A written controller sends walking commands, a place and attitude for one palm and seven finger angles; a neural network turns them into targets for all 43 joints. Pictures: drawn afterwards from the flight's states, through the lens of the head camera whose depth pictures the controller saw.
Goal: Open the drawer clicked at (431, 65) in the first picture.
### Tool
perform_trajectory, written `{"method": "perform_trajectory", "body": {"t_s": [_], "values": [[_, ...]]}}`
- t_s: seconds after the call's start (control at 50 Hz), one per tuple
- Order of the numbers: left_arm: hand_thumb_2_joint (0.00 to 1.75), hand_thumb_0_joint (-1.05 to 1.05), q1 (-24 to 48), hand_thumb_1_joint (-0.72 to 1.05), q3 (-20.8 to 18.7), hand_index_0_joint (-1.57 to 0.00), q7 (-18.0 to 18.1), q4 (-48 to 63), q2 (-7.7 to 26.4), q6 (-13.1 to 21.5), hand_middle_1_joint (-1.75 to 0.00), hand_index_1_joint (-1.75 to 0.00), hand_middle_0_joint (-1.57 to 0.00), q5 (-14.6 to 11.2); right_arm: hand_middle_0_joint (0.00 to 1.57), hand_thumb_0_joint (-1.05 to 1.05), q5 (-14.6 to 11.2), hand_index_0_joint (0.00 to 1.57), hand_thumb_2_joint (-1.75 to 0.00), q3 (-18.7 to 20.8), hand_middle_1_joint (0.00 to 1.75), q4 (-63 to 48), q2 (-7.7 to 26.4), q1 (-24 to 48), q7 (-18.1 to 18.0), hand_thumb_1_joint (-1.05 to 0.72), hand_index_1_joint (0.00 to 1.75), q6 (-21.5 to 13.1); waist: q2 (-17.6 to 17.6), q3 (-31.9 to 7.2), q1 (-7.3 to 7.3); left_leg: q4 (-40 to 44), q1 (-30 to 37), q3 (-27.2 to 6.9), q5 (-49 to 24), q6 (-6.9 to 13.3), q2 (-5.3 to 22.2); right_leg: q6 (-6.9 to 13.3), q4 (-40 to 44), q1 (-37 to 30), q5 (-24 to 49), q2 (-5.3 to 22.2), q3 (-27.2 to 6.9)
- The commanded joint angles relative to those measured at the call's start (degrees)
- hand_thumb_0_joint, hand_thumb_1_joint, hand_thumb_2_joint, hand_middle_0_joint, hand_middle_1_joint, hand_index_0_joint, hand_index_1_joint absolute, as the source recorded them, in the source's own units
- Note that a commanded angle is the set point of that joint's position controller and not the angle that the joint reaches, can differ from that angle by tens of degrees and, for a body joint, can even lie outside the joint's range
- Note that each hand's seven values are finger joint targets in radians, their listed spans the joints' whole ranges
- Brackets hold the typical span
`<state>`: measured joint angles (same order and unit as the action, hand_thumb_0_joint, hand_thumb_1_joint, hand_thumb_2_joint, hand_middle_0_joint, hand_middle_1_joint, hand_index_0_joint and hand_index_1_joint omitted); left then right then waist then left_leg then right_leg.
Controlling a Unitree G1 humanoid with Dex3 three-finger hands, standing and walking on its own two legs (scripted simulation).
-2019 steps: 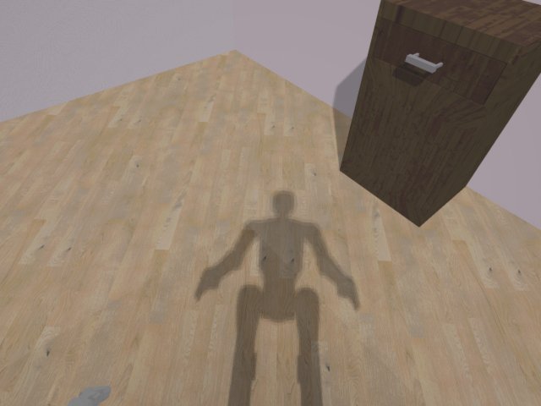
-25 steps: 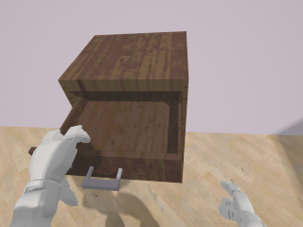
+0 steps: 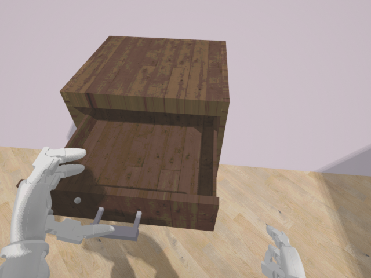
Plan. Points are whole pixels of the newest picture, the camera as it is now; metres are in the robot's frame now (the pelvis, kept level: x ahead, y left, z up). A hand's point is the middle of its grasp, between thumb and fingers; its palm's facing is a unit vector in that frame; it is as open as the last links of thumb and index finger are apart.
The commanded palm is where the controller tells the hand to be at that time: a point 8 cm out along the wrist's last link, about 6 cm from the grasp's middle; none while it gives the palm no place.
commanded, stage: draw the hand back to the body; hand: left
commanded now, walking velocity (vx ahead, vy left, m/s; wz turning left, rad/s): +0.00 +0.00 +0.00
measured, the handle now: (116, 222) +0.24 +0.20 -0.04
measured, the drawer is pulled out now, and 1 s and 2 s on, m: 0.30 0.30 0.30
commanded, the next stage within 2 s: step back with the hand held close in 0.74 s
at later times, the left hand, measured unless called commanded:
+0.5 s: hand (54, 193) +0.19 +0.24 +0.16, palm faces +0.41 -0.81 -0.42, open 9.0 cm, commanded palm +0.14 +0.28 +0.18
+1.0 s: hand (47, 201) +0.18 +0.24 +0.16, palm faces +0.39 -0.80 -0.45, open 7.4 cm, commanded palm +0.11 +0.28 +0.18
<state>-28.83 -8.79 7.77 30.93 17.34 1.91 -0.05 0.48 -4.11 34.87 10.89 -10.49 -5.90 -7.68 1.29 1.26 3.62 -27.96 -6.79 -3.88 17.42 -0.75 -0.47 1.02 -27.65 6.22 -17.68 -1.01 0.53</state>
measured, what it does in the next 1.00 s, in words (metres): stands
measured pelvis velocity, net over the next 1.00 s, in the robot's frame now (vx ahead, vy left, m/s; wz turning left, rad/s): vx -0.01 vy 0.00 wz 0.04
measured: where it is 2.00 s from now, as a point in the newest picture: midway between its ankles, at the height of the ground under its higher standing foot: outside the picture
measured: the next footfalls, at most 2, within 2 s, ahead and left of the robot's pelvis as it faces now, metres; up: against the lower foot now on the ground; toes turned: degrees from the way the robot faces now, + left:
right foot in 1.92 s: -0.18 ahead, -0.09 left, +0.00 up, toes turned -1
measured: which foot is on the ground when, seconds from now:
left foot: down 0.00-1.00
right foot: down 0.00-1.00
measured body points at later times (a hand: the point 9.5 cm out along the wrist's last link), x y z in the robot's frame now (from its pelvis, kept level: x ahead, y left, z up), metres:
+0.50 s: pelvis +0.01 +0.00 +0.00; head +0.00 -0.02 +0.45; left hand +0.17 +0.28 +0.18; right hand +0.22 -0.21 -0.08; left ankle -0.02 +0.13 -0.74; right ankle -0.03 -0.11 -0.74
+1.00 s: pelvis -0.01 +0.00 +0.00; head +0.00 -0.02 +0.45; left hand +0.15 +0.28 +0.19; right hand +0.19 -0.22 -0.08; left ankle -0.02 +0.13 -0.74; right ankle -0.03 -0.11 -0.74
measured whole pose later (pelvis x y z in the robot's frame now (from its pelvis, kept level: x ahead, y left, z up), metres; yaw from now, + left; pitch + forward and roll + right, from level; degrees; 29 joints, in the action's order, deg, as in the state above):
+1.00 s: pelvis -0.01 +0.00 +0.00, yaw +2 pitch +0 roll -1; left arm -32.2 -19.0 6.6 29.5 20.1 7.5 -3.1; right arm -0.9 -1.4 35.2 12.7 -8.8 -4.5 -4.0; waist 3.4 0.0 0.7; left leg -28.7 -13.1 -6.4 15.8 -0.8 -0.4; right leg 1.1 -25.3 10.3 -15.4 -1.1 3.1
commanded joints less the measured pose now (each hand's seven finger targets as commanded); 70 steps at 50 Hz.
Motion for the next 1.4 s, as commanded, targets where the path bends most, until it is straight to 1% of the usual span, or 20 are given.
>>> {"method": "perform_trajectory", "body": {"t_s": [0.0, 0.06, 0.18, 0.2, 0.28, 0.32, 0.4, 0.52, 0.58, 0.7, 0.82, 0.84, 0.86, 0.88, 0.94, 1.02, 1.06, 1.16, 1.3, 1.38], "values": [[0.51, 0.0, 5.15, -0.01, -7.56, -0.26, 1.04, 11.37, 8.3, 4.64, -0.88, -0.88, -0.26, -1.21, 0.2, 0.0, 0.18, 0.2, -0.9, 2.93, 0.3, -8.04, 5.92, 8.77, -0.34, -0.9, 0.3, -4.64, 3.4, -1.41, -0.61, 4.57, -0.45, 2.33, -16.98, 1.0, 1.3, -0.04, 5.31, 0.97, 14.96, 1.84, 2.49], [0.55, 0.0, 3.02, 0.09, -7.72, -0.26, 0.25, 10.4, 7.28, 4.87, -0.82, -0.82, -0.26, -1.8, 0.2, 0.0, 0.03, 0.2, -0.9, 3.5, 0.3, -8.11, 6.06, 8.79, 0.09, -0.9, 0.3, -4.15, -0.52, -3.49, -0.38, 4.59, 0.2, 2.53, -19.03, 1.24, 1.67, -0.39, 4.56, -0.39, 17.58, 1.96, 2.6], [0.64, 0.0, 0.07, 0.31, -10.64, -0.24, -0.16, 12.56, 8.98, 5.38, -0.68, -0.68, -0.24, -2.03, 0.2, 0.0, -0.12, 0.2, -0.9, 4.3, 0.3, -8.17, 5.91, 8.88, 0.6, -0.9, 0.3, -3.37, 0.07, -8.73, 0.04, 3.71, 1.82, 3.23, -24.99, 1.14, 1.67, -0.48, 3.95, -3.09, 23.82, 2.31, 2.52], [0.66, 0.0, 0.19, 0.34, -11.64, -0.24, -0.08, 13.39, 10.08, 5.38, -0.66, -0.66, -0.24, -2.08, 0.2, 0.0, -0.2, 0.2, -0.9, 4.34, 0.3, -8.19, 5.98, 9.39, 0.55, -0.9, 0.3, -3.42, 1.72, -8.98, 0.09, 3.53, 2.0, 3.31, -25.34, 1.06, 1.52, -0.37, 4.2, -3.01, 24.25, 2.22, 2.34], [0.72, 0.0, -0.25, 0.48, -13.08, -0.23, 0.24, 12.53, 10.61, 5.02, -0.57, -0.57, -0.23, -2.33, 0.2, 0.0, -0.42, 0.2, -0.9, 4.46, 0.3, -8.04, 5.68, 9.05, 0.28, -0.9, 0.3, -2.69, 0.52, -8.35, -0.09, 3.58, 1.81, 3.45, -25.24, 1.05, 1.55, -0.68, 4.34, -2.71, 24.93, 2.31, 2.6], [0.75, 0.0, 0.07, 0.55, -13.48, -0.22, 0.37, 11.84, 10.76, 4.96, -0.52, -0.52, -0.22, -2.28, 0.2, 0.0, -0.58, 0.2, -0.9, 4.51, 0.3, -7.66, 5.65, 9.09, 0.11, -0.9, 0.3, -2.55, 2.68, -7.12, -0.31, 3.72, 1.8, 3.65, -24.34, 0.95, 1.49, -0.64, 4.8, -1.77, 23.78, 2.33, 2.59], [0.81, 0.0, 0.95, 0.69, -13.96, -0.22, 0.4, 12.19, 11.0, 4.82, -0.43, -0.43, -0.22, -2.46, 0.2, 0.0, -0.8, 0.2, -0.9, 4.66, 0.3, -7.83, 5.95, 9.27, 0.16, -0.9, 0.3, -2.41, 2.58, -7.02, -0.39, 3.83, 2.0, 3.27, -24.2, 0.9, 1.29, -0.54, 5.14, -1.33, 22.87, 2.1, 2.76], [0.9, 0.0, 0.71, 0.9, -12.6, -0.2, 0.28, 9.13, 9.63, 4.52, -0.3, -0.3, -0.2, -2.47, 0.2, 0.0, -0.86, 0.2, -0.9, 4.73, 0.3, -7.72, 6.02, 9.55, 0.38, -0.9, 0.3, -2.23, 0.2, -4.4, -0.64, 4.68, 0.91, 2.86, -20.49, 1.08, 1.36, -0.75, 5.6, 0.37, 19.33, 2.15, 2.96], [0.9, 0.0, 1.29, 0.9, -13.02, -0.2, 0.31, 9.92, 10.17, 4.58, -0.3, -0.3, -0.2, -2.61, 0.2, 0.0, -0.94, 0.2, -0.9, 4.64, 0.3, -8.34, 6.01, 9.62, 0.26, -0.9, 0.3, -1.97, -0.31, -5.15, -0.42, 4.79, 0.79, 2.73, -19.11, 1.21, 1.24, -0.76, 5.5, 0.0, 18.12, 2.27, 2.66], [0.9, 0.0, 1.8, 0.9, -14.17, -0.2, 0.56, 11.77, 11.55, 4.97, -0.3, -0.3, -0.2, -2.61, 0.2, 0.0, -0.94, 0.2, -0.9, 4.41, 0.3, -8.33, 5.81, 10.26, 0.08, -0.9, 0.3, -2.58, 2.53, -5.36, -0.23, 4.93, 0.77, 2.68, -16.93, 1.03, 0.99, -0.48, 6.37, 0.38, 15.68, 2.21, 2.41], [0.9, 0.0, 1.14, 0.9, -13.29, -0.2, 0.55, 10.14, 10.49, 5.14, -0.3, -0.3, -0.2, -2.57, 0.2, 0.0, -1.08, 0.2, -0.9, 4.45, 0.3, -7.98, 5.7, 9.85, 0.15, -0.9, 0.3, -2.94, 2.66, -3.84, -0.57, 4.99, 0.15, 2.55, -14.82, 1.01, 1.04, -0.61, 6.65, 1.58, 13.29, 2.28, 2.52], [0.9, 0.0, 5.81, 0.9, -21.27, -0.2, 0.74, 13.49, 17.24, 7.59, -0.3, -0.3, -0.2, -3.15, 0.2, 0.0, -1.44, 0.2, -0.9, 4.77, 0.3, -9.6, 7.67, 7.11, 0.59, -0.9, 0.3, -1.47, 0.74, 0.32, -2.65, 2.75, -5.19, 0.23, -13.25, 2.67, 1.8, -1.11, 9.65, 6.17, 14.04, 4.97, -0.54], [0.9, 0.0, 0.86, 0.9, -18.15, -0.2, -0.01, 7.8, 13.13, 7.96, -0.3, -0.3, -0.2, -2.8, 0.2, 0.0, -1.27, 0.2, -0.9, 4.74, 0.3, -8.23, 6.73, 7.74, 0.72, -0.9, 0.3, -0.37, -2.5, -0.44, -2.92, 1.14, -4.96, -0.25, -13.04, 2.6, 1.47, -0.87, 10.11, 6.77, 13.92, 5.87, 0.13], [0.9, 0.0, -0.32, 0.9, -16.77, -0.2, -0.35, 7.59, 12.24, 8.03, -0.3, -0.3, -0.2, -2.84, 0.2, 0.0, -1.47, 0.2, -0.9, 4.95, 0.3, -8.92, 6.87, 9.09, 0.77, -0.9, 0.3, 0.14, -4.92, -0.56, -2.98, 0.17, -4.71, -0.25, -13.82, 2.53, 1.33, -0.59, 10.36, 7.33, 15.26, 6.53, -0.86], [0.9, 0.0, -4.86, 0.9, -16.11, -0.2, -0.63, 8.46, 11.11, 9.47, -0.3, -0.3, -0.2, -2.83, 0.2, 0.0, -1.34, 0.2, -0.9, 5.56, 0.3, -9.59, 7.53, 8.73, 0.77, -0.9, 0.3, 1.11, -1.14, -5.86, -3.27, -1.3, -4.48, 0.09, -17.52, 2.44, 1.31, 0.23, 7.8, 5.78, 18.67, 7.8, -0.47], [0.9, 0.0, -9.71, 0.9, -16.96, -0.2, -0.38, 10.77, 11.67, 9.94, -0.3, -0.3, -0.2, -3.12, 0.2, 0.0, -1.42, 0.2, -0.9, 6.34, 0.3, -10.18, 8.02, 8.21, 0.74, -0.9, 0.3, 2.63, -1.22, -11.52, -3.43, -1.25, -5.28, -0.48, -23.13, 2.25, 2.22, 0.35, 4.68, 2.51, 21.88, 7.71, 0.62], [0.9, 0.0, -9.31, 0.9, -17.62, -0.2, -0.14, 13.14, 12.67, 9.98, -0.3, -0.3, -0.2, -3.24, 0.2, 0.0, -1.64, 0.2, -0.9, 6.71, 0.3, -11.01, 8.21, 8.48, 0.59, -0.9, 0.3, 3.22, -1.92, -11.84, -3.46, -1.22, -6.42, -0.88, -24.41, 2.1, 2.61, 0.12, 3.73, 2.36, 21.85, 7.33, 0.83], [0.9, 0.0, -9.3, 0.9, -18.79, -0.2, 0.65, 16.94, 14.17, 10.07, -0.3, -0.3, -0.2, -3.25, 0.2, 0.0, -1.53, 0.2, -0.9, 6.93, 0.3, -11.89, 8.39, 8.34, -0.05, -0.9, 0.3, 3.54, 1.66, -11.8, -3.15, 2.44, -10.0, -3.89, -26.26, 2.59, 4.93, -0.99, -0.04, 1.04, 19.1, 4.63, 1.9], [0.9, 0.0, -9.93, 0.9, -18.81, -0.2, 0.97, 15.74, 13.35, 10.34, -0.3, -0.3, -0.2, -3.08, 0.2, 0.0, -1.28, 0.2, -0.9, 6.9, 0.3, -11.82, 8.7, 8.05, 0.26, -0.9, 0.3, 2.65, 4.85, -10.17, -3.07, 5.43, -18.29, -5.5, -15.06, 3.53, 6.36, -1.09, -2.51, -0.31, 12.43, 3.62, 0.99], [0.9, 0.0, -9.0, 0.9, -18.43, -0.2, 0.87, 15.92, 13.07, 10.78, -0.3, -0.3, -0.2, -3.13, 0.2, 0.0, -1.47, 0.2, -0.9, 6.73, 0.3, -12.07, 8.64, 7.88, 0.8, -0.9, 0.3, 2.41, 0.28, -9.28, -3.43, 2.16, -20.57, -4.23, -6.84, 3.18, 4.71, -0.31, 0.87, 2.45, 9.8, 5.63, -1.63]]}}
